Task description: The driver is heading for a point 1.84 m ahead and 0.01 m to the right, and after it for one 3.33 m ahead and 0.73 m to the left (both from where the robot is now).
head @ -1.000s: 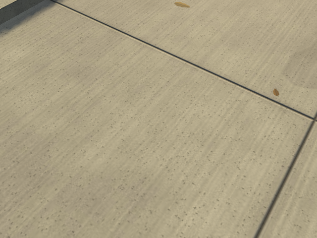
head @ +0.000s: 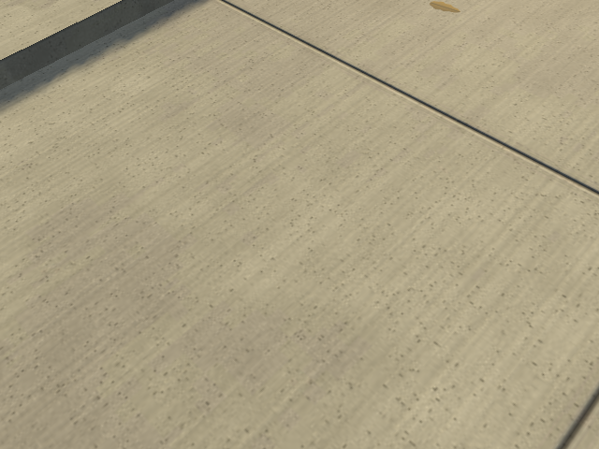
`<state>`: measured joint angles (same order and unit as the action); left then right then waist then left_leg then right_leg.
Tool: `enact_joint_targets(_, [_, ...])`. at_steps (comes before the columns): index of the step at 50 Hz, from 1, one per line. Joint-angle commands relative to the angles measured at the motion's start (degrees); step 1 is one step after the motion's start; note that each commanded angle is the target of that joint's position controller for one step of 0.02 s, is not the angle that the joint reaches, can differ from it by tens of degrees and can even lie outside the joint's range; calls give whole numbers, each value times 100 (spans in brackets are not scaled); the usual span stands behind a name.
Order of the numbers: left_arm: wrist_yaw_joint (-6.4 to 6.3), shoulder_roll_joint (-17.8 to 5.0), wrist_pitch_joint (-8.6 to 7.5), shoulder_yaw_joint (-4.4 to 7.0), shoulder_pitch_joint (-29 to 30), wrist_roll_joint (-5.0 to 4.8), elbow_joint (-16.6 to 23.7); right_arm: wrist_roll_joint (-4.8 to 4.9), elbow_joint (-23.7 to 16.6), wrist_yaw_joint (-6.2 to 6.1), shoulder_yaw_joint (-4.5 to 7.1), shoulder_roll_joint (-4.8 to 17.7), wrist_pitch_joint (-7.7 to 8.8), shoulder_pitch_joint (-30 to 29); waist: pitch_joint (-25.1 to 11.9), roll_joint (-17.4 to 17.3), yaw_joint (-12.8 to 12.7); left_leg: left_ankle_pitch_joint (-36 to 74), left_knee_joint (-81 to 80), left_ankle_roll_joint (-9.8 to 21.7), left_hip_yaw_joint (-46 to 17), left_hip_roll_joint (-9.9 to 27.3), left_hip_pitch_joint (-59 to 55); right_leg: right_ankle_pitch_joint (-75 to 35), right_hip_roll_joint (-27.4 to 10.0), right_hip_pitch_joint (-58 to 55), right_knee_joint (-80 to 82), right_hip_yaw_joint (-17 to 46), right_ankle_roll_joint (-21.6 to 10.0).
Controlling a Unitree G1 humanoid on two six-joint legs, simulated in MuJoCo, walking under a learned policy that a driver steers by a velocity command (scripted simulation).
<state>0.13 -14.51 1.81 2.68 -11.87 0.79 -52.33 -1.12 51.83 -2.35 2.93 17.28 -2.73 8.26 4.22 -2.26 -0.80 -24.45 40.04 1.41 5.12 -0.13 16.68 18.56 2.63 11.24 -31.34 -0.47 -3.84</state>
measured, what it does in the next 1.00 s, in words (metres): walks ahead: left foot, then right foot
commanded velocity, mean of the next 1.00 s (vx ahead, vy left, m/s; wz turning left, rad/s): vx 0.14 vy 0.00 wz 0.00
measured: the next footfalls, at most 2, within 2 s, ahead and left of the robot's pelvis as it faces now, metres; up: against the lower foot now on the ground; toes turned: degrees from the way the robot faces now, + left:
left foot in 0.50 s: +0.09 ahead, +0.11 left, +0.00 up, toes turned -14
right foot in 0.88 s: +0.12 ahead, -0.12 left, +0.00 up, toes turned +4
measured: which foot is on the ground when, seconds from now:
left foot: up 0.00-0.48, down 0.50-0.88, up 0.90-1.00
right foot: down 0.00-0.50, up 0.52-0.86, down 0.88-1.00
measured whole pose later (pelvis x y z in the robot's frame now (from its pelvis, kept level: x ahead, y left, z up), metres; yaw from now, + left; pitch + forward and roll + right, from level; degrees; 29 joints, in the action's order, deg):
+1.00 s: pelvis +0.11 -0.02 +0.02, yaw +4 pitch +1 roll +1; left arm -1.5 -16.4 -3.6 1.5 -14.9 1.9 -50.1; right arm -1.7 50.3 2.0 4.9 17.6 0.5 14.3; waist -0.5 -1.8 0.2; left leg -19.8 55.1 3.2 -4.8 -3.2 25.2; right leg 14.2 1.5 7.9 -20.5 -0.6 -2.5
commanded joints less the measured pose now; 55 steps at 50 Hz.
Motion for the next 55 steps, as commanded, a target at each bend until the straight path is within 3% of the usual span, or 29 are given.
enact_joint_targets(1, [-34,-1306,-76,328,-600,-5,188,31,-535,-38,77,420,-17,-297,-261,801,-91,-837,2093,-137,-718,-69,1421,-3632,-2112,-685,1398,2562,-1447])
enact_joint_targets(2, [-62,-1098,-45,286,-190,-45,296,67,-458,-8,97,473,4,-229,-125,618,62,-348,2111,-157,-778,26,1480,-3202,-1701,-624,1402,2143,-1200])
enact_joint_targets(3, [-86,-997,-15,256,62,-41,388,31,-433,22,125,570,27,-182,-103,685,147,-79,2070,-186,-774,68,1583,-3172,-1438,-735,1372,1939,-997])
enact_joint_targets(5, [-88,-931,-9,242,-13,-59,438,-49,-392,111,135,606,30,-62,-418,721,103,223,2212,-293,-716,33,1522,-3796,-1233,-1011,1251,1751,-946])
enact_joint_targets(7, [-59,-1032,-24,284,-228,-73,399,-11,-457,148,119,542,25,-99,-528,604,41,302,2127,-367,-713,41,1608,-3966,-1207,-1203,1173,1788,-951])
enact_joint_targets(11, [-80,-1153,-6,328,-471,-31,390,17,-617,116,109,554,8,-308,-455,808,-115,226,1586,-453,-741,45,1769,-3612,-1159,-1301,1132,2102,-954])
enact_joint_targets(15, [-99,-1148,-9,296,-460,30,430,44,-632,96,90,535,13,-282,-543,839,-159,205,1139,-414,-700,40,1422,-3734,-1205,-1130,1078,2177,-966])
enact_joint_targets(19, [-98,-1127,-3,237,-286,80,433,71,-649,87,57,509,28,-270,-550,881,-146,166,602,-270,-677,-21,751,-3818,-1195,-745,989,2235,-915])
enact_joint_targets(22, [-139,-837,-21,62,1,96,365,97,-469,73,-16,341,29,27,-605,858,2,374,-555,-143,-603,3,-319,-3590,-1141,-358,978,2045,-702])
enact_joint_targets(23, [-164,-755,-23,-6,94,57,305,80,-342,67,-58,207,40,224,-582,777,152,934,-1403,-100,-549,3,-881,-3198,-1050,-166,948,1956,-535])
enact_joint_targets(24, [-182,-711,-40,-53,54,45,235,39,-278,47,-95,170,84,299,-515,596,229,1825,-2387,-57,-753,115,-1483,-2549,-943,118,952,1883,-266])
enact_joint_targets(25, [-173,-608,-85,-92,-213,81,206,-43,-282,3,-55,518,165,280,-588,-19,20,2452,-2576,62,-1748,853,-1947,-1723,-631,395,649,1584,-11])
enact_joint_targets(26, [-187,-722,-54,-48,-506,16,135,1,-379,42,-16,962,202,-18,-528,-507,-261,3588,-2324,572,-2486,1530,-1556,-270,-73,400,637,1070,132])
enact_joint_targets(27, [-230,-823,2,-42,-453,55,14,46,-265,115,-27,848,200,113,-716,-626,-110,2768,-2338,973,-2729,1610,-1245,259,-60,-20,678,803,124])
enact_joint_targets(28, [-232,-868,-13,-26,-177,89,52,59,-225,175,-10,808,190,157,-494,-745,-23,1381,-2453,942,-2800,1308,-1121,403,65,97,510,610,82])
enact_joint_targets(29, [-200,-899,-59,6,84,127,122,45,-155,208,65,938,146,346,-335,-854,126,52,-2608,957,-2943,1114,-1129,661,214,421,127,367,75])
enact_joint_targets(30, [-145,-937,-94,29,339,133,225,4,-89,212,106,970,121,602,-109,-962,258,-797,-2855,1050,-3238,1138,-1145,900,248,894,-302,238,111])
enact_joint_targets(32, [-37,-915,-176,37,618,135,367,-20,34,204,186,984,156,952,119,-828,348,-1256,-3191,1285,-3701,1312,-1225,1188,96,1659,-1334,360,210])
enact_joint_targets(35, [46,-743,-357,-4,683,104,432,34,-26,207,249,864,255,767,-60,-496,188,-513,-3153,1269,-3372,1041,-1167,798,-77,1704,-1527,320,322])
enact_joint_targets(40, [63,-625,-456,-59,711,32,594,16,-123,281,378,884,293,708,-324,-603,163,-125,-2863,1193,-3146,693,-532,551,53,859,-443,147,368])
enact_joint_targets(42, [-20,-591,-480,-58,139,-25,477,7,-287,303,426,901,259,332,-356,-499,-198,-213,-2522,946,-3011,421,298,-126,134,-361,665,32,312])
enact_joint_targets(43, [-103,-681,-508,-18,-330,-28,350,3,-363,289,422,798,264,211,-369,-260,-431,-501,-2068,730,-2879,158,996,-485,85,-1282,1132,64,310])
enact_joint_targets(44, [-211,-1136,-544,93,-854,47,267,43,-503,290,349,501,333,153,-538,489,-641,-1008,-1079,454,-2412,-230,2006,296,-724,-2273,1461,895,200])
enact_joint_targets(45, [-277,-1850,-533,234,-1219,149,336,131,-805,320,174,-75,420,91,-943,1816,-702,-1170,709,261,-1378,-903,2655,2584,-2431,-2532,2413,3333,-202])
enact_joint_targets(46, [-285,-1932,-501,287,-783,213,341,4,-807,311,208,303,426,94,-377,1216,-362,-581,1529,272,-1258,-406,2887,3078,-2760,-1655,2649,3942,-555])
enact_joint_targets(47, [-245,-1438,-530,186,-465,162,456,-55,-716,362,250,504,427,129,57,710,-158,-51,1828,301,-1319,-95,2860,2745,-2484,-1252,2552,3422,-601])
enact_joint_targets(48, [-196,-1064,-583,94,-239,110,520,-69,-572,435,252,481,434,336,229,600,-1,381,1878,244,-1261,35,2727,1946,-2091,-1085,2552,2662,-457])
enact_joint_targets(51, [-145,-815,-718,26,-546,79,436,-125,-544,571,213,369,369,303,55,838,-32,1087,2360,98,-954,149,2646,-438,-1542,-1228,2413,1167,-277])
enact_joint_targets(55, [-40,-619,-777,-18,-1205,90,174,-105,-853,644,108,183,334,-393,71,780,-199,1411,2156,28,-804,108,2977,-2499,-1495,-1414,2214,430,-341])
